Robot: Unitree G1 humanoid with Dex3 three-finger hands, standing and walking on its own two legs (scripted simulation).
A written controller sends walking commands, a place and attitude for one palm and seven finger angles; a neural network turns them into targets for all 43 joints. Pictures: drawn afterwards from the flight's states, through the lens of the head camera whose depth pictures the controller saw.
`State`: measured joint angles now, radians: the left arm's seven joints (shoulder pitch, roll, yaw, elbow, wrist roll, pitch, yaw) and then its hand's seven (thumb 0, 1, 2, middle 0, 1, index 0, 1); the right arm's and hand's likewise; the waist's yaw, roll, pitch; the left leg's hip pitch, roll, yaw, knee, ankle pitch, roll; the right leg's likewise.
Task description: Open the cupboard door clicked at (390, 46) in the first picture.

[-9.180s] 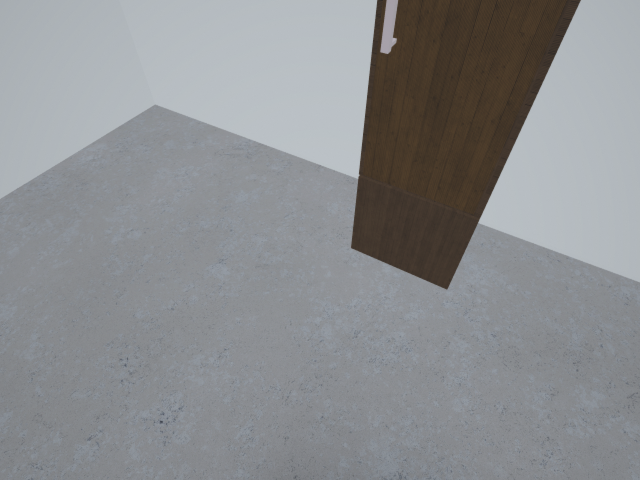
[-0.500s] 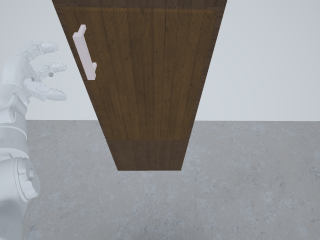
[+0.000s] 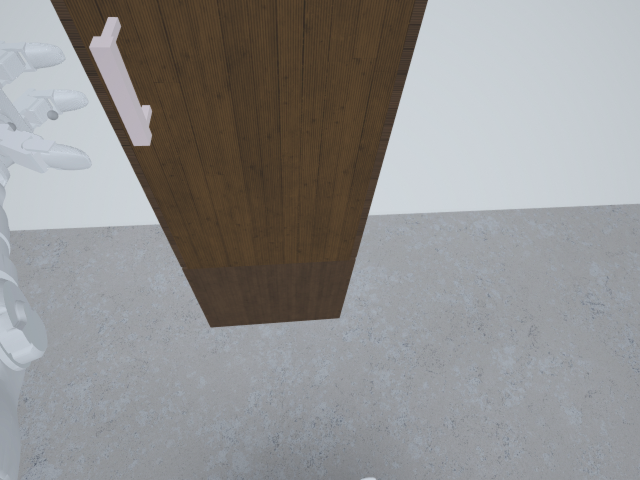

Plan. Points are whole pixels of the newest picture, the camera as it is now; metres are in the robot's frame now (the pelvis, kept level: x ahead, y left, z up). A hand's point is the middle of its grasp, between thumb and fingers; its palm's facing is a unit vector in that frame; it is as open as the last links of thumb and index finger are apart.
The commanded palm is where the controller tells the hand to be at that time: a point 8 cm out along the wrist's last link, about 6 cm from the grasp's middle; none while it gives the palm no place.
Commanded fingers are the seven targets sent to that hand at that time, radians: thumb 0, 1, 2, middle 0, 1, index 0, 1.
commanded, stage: move the hooked fingers beside the handle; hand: left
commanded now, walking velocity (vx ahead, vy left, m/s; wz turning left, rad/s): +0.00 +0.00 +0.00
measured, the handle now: (128, 85) +0.55 +0.19 +0.17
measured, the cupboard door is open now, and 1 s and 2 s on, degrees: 0 0 1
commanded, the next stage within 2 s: slide the fingers in behind the handle in 0.56 s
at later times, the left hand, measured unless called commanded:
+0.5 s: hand (52, 120) +0.49 +0.26 +0.17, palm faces +0.04 -1.00 +0.01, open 14.0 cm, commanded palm +0.46 +0.30 +0.17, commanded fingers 0.00 -0.50 0.30 -0.30 -1.20 -0.30 -1.20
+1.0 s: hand (81, 121) +0.48 +0.23 +0.17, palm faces +0.01 -1.00 +0.02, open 14.0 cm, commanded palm +0.46 +0.28 +0.17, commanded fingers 0.00 -0.50 0.30 -0.30 -1.20 -0.30 -1.20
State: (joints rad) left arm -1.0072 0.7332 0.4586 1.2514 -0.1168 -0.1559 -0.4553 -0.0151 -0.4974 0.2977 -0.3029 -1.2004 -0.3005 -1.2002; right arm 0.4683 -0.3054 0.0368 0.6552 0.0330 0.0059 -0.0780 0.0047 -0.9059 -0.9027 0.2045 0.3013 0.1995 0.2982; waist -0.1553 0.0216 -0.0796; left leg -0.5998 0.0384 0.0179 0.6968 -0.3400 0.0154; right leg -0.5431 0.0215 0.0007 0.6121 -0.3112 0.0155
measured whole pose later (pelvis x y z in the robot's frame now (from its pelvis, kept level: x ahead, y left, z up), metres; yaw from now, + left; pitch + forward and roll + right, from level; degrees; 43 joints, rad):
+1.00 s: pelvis +0.00 -0.01 +0.00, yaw +1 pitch +12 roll -2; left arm -0.96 0.61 0.41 1.17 -0.13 -0.15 -0.37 -0.02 -0.50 0.30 -0.30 -1.20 -0.30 -1.20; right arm 0.42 -0.29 0.04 0.64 0.03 0.00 -0.07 0.00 -0.91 -0.90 0.20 0.30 0.20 0.30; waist -0.14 0.03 -0.09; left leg -0.58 0.04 0.00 0.71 -0.35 0.01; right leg -0.52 0.02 -0.01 0.63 -0.33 0.01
